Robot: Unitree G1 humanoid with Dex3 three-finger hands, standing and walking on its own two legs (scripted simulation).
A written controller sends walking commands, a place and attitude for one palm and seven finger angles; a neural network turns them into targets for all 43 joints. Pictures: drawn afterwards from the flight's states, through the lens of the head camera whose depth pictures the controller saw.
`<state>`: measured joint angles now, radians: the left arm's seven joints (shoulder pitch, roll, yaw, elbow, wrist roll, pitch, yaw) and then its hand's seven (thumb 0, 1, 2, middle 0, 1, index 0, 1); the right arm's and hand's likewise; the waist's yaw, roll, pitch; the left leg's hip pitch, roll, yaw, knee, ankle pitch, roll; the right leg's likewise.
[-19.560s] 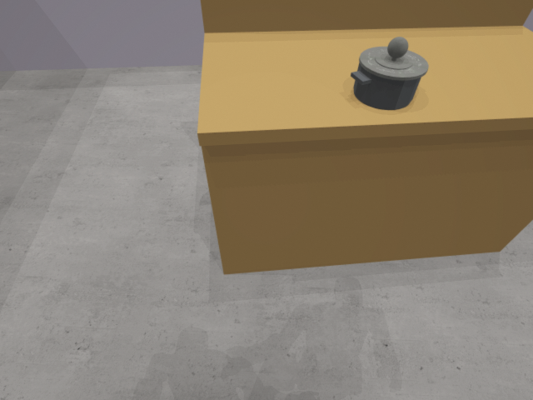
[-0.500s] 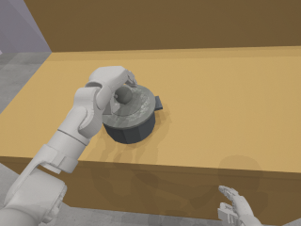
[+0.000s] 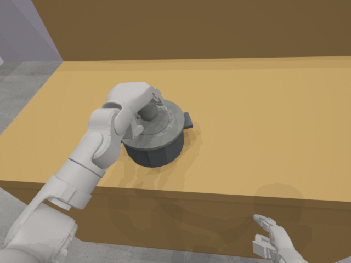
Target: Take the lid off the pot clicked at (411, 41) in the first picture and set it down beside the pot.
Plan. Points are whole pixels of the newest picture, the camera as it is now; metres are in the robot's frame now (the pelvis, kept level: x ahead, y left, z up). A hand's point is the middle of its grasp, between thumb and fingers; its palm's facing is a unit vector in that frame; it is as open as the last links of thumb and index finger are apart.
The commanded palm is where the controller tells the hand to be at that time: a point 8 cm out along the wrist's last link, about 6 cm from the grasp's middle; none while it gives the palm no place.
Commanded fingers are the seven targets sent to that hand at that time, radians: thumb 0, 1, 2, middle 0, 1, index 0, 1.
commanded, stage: close the fingers and squeeze the knob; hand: left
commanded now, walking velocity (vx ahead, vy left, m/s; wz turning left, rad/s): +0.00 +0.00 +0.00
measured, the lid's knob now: (147, 110) +0.43 +0.09 +0.13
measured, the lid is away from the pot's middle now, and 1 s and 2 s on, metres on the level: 0.00 0.00 0.01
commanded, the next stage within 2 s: lift the lid straight up in 1.20 s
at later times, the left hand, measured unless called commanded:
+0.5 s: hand (141, 116) +0.40 +0.10 +0.15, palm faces -0.19 -0.09 -0.98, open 8.3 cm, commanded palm +0.37 +0.11 +0.21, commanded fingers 0.00 0.10 1.18 -0.78 -0.68 -0.78 -0.68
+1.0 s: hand (140, 113) +0.41 +0.10 +0.14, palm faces -0.21 -0.09 -0.97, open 7.9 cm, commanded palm +0.39 +0.11 +0.21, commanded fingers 0.00 0.28 1.29 -0.95 -0.71 -0.93 -0.71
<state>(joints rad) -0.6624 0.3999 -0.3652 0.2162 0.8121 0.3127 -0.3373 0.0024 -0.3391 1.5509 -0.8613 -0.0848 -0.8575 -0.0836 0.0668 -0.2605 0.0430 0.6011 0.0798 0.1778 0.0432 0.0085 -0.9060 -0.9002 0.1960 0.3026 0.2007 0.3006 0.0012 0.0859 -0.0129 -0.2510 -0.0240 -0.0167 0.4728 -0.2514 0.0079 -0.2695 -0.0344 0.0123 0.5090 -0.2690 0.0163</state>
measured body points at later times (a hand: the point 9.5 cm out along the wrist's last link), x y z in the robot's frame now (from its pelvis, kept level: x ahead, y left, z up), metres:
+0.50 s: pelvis +0.00 -0.01 +0.00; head +0.01 -0.05 +0.45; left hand +0.40 +0.10 +0.20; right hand +0.19 -0.23 -0.11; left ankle +0.00 +0.12 -0.74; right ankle +0.00 -0.13 -0.74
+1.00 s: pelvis +0.00 +0.00 +0.00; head +0.02 -0.04 +0.45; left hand +0.41 +0.10 +0.20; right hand +0.19 -0.23 -0.11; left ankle +0.00 +0.12 -0.74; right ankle +0.00 -0.13 -0.74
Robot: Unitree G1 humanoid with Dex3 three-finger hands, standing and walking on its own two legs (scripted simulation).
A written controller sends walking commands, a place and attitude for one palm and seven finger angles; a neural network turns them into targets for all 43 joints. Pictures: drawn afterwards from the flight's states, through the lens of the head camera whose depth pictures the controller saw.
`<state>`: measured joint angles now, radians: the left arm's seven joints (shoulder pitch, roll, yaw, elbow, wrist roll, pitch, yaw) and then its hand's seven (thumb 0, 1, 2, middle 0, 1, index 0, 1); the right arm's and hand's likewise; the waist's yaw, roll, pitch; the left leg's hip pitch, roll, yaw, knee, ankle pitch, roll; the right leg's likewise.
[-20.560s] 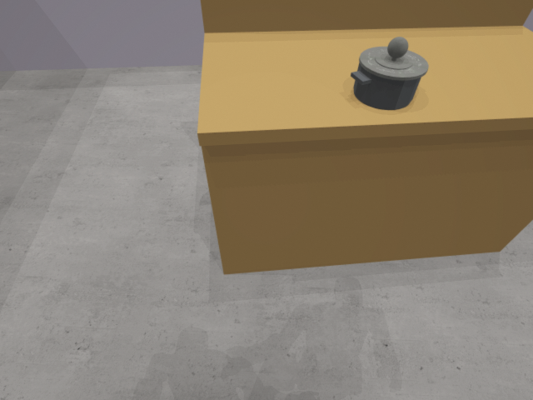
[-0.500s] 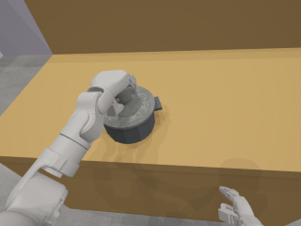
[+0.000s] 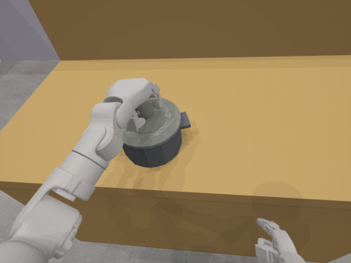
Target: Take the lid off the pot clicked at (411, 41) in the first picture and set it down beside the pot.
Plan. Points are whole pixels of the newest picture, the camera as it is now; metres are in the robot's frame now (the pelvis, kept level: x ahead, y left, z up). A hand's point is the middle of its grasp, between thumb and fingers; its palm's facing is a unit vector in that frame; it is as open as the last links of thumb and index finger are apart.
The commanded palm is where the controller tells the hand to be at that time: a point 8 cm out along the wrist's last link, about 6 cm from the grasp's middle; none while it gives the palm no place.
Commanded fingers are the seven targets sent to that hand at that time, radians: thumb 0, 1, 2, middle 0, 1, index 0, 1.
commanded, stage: close the fingers and squeeze the knob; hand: left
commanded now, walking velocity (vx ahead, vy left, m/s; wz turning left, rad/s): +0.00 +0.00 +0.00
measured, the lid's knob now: (143, 109) +0.44 +0.10 +0.13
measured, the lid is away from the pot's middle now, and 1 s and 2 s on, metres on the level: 0.00 0.01 0.02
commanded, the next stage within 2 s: lift the lid straight up in 0.20 s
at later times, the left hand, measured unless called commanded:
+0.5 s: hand (137, 114) +0.40 +0.10 +0.15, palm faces -0.19 -0.08 -0.98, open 7.9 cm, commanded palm +0.37 +0.11 +0.23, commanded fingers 0.00 0.36 1.34 -1.02 -0.75 -1.00 -0.75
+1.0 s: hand (137, 102) +0.39 +0.09 +0.19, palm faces -0.12 -0.06 -0.99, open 7.9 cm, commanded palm +0.37 +0.11 +0.27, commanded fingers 0.00 0.36 1.34 -1.02 -0.75 -1.00 -0.75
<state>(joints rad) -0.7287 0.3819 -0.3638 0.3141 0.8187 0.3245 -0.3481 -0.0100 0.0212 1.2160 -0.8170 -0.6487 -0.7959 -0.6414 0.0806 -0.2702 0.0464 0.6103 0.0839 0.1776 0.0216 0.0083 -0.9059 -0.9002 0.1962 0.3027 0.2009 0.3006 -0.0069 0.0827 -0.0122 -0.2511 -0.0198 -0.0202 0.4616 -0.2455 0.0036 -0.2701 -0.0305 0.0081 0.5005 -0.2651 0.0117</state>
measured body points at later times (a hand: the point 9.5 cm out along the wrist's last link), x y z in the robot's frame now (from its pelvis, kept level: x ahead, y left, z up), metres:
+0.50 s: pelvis +0.00 +0.00 +0.00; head +0.02 -0.04 +0.45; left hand +0.40 +0.10 +0.20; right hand +0.20 -0.22 -0.11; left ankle +0.00 +0.12 -0.74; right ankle +0.00 -0.13 -0.74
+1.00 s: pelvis -0.01 +0.00 +0.00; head +0.00 -0.05 +0.45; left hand +0.39 +0.09 +0.25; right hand +0.20 -0.21 -0.11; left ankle +0.00 +0.12 -0.74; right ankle +0.00 -0.13 -0.74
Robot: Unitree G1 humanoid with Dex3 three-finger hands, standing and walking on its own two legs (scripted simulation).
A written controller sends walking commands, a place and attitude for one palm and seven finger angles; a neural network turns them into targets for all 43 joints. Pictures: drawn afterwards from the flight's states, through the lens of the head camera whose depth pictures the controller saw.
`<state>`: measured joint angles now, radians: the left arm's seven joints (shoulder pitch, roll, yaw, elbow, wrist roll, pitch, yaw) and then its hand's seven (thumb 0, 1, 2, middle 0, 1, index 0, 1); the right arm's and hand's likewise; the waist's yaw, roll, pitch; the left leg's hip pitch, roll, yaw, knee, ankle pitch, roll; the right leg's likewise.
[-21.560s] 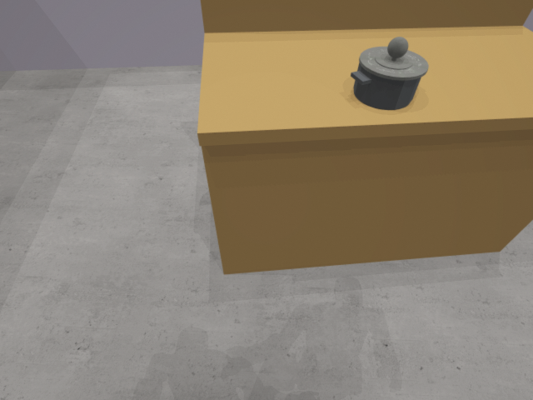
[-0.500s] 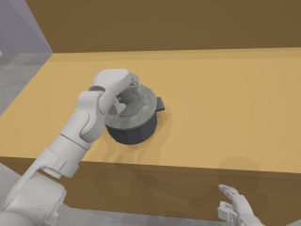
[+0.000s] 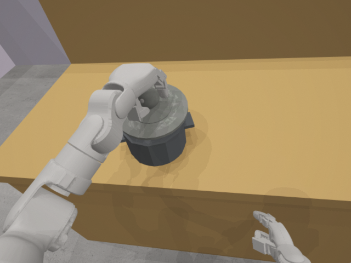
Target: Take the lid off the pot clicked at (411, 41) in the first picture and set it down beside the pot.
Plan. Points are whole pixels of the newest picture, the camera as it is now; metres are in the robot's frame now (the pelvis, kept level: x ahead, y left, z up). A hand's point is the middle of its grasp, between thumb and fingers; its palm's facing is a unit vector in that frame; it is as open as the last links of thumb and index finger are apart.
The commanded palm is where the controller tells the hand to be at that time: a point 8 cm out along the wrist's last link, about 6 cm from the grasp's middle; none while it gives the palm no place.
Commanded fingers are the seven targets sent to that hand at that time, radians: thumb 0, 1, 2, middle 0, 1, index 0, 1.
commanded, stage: lift the lid straight up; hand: left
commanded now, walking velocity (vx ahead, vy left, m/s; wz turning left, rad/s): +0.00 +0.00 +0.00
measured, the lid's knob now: (148, 97) +0.43 +0.08 +0.18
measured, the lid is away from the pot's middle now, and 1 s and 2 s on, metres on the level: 0.01 0.02 0.07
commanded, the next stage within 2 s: move the lid sideways beside the pot in 1.30 s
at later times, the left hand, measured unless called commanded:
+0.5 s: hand (138, 82) +0.41 +0.09 +0.23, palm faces -0.07 -0.06 -1.00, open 7.9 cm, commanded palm +0.38 +0.11 +0.31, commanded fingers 0.00 0.36 1.34 -1.02 -0.75 -1.00 -0.75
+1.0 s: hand (134, 63) +0.42 +0.09 +0.27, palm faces +0.01 -0.06 -1.00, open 7.9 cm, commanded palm +0.38 +0.11 +0.35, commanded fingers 0.00 0.36 1.34 -1.02 -0.75 -1.00 -0.75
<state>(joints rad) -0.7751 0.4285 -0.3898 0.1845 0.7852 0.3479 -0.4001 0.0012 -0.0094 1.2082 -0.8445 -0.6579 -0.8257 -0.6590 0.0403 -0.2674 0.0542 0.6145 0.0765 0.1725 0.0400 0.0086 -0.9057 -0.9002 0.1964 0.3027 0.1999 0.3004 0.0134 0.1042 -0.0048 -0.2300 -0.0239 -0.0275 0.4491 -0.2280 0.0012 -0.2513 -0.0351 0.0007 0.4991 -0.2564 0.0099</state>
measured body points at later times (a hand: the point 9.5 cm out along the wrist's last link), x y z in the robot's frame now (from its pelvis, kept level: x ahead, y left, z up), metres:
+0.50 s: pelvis +0.00 +0.00 +0.00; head +0.01 -0.05 +0.45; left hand +0.41 +0.09 +0.28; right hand +0.20 -0.23 -0.11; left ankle +0.01 +0.12 -0.74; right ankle +0.00 -0.13 -0.74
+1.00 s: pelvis +0.00 +0.01 +0.00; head +0.01 -0.04 +0.45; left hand +0.41 +0.09 +0.33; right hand +0.21 -0.21 -0.10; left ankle +0.01 +0.12 -0.74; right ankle +0.00 -0.13 -0.74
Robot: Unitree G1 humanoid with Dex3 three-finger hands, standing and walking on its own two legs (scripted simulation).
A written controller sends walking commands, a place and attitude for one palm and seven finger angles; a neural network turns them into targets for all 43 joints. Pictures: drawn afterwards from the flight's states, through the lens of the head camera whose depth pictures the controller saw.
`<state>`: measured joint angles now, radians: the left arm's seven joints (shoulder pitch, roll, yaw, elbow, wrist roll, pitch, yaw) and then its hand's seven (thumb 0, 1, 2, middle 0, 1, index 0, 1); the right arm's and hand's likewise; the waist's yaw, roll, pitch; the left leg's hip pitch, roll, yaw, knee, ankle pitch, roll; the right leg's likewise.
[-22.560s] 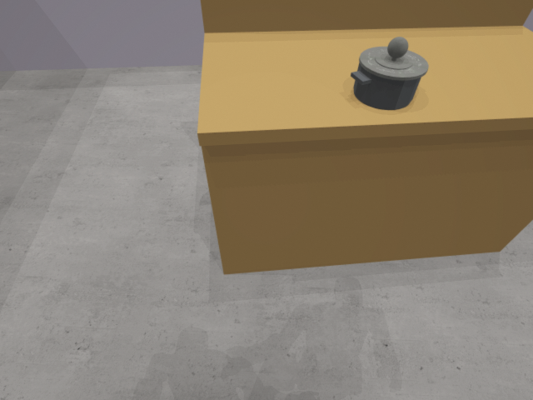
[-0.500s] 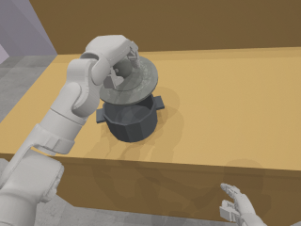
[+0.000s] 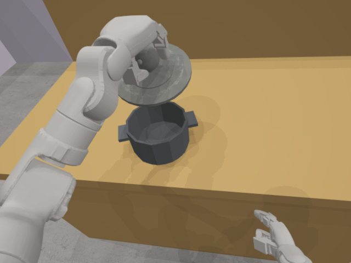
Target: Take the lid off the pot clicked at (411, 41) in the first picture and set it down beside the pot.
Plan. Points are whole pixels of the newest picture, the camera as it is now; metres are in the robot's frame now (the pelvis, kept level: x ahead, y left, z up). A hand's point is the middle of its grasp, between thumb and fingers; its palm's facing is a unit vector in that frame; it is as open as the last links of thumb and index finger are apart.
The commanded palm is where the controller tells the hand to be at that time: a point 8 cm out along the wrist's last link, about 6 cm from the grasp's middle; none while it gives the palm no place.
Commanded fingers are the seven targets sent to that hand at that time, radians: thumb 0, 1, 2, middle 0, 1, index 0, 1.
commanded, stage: lift the lid straight up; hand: left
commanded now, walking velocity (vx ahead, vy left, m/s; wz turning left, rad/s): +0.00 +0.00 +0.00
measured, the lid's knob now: (147, 58) +0.45 +0.07 +0.26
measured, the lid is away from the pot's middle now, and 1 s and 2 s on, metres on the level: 0.02 0.07 0.19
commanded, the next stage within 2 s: move the lid sideways beside the pot in 0.30 s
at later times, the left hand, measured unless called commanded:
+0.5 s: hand (140, 53) +0.43 +0.08 +0.28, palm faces +0.02 -0.06 -1.00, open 7.9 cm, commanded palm +0.39 +0.11 +0.35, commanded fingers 0.00 0.36 1.34 -1.02 -0.75 -1.00 -0.75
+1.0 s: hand (101, 58) +0.42 +0.15 +0.28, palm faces +0.01 -0.04 -1.00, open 7.9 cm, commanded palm +0.39 +0.17 +0.35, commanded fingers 0.00 0.36 1.34 -1.02 -0.75 -1.00 -0.75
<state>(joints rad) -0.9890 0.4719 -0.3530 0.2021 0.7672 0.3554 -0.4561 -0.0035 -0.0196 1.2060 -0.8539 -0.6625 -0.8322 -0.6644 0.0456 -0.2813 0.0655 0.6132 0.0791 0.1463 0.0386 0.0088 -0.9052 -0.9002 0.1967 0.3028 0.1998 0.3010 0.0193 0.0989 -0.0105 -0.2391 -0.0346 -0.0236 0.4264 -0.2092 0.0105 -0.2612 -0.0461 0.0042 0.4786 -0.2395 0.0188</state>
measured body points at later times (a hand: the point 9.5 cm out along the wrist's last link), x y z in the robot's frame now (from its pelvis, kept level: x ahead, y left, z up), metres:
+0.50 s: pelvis +0.00 +0.00 +0.00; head +0.02 -0.05 +0.45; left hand +0.42 +0.08 +0.33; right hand +0.21 -0.22 -0.11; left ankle +0.01 +0.12 -0.74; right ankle +0.01 -0.13 -0.74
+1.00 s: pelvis +0.00 +0.00 +0.00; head +0.02 -0.04 +0.45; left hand +0.41 +0.15 +0.34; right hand +0.21 -0.22 -0.10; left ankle +0.01 +0.12 -0.74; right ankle +0.01 -0.13 -0.74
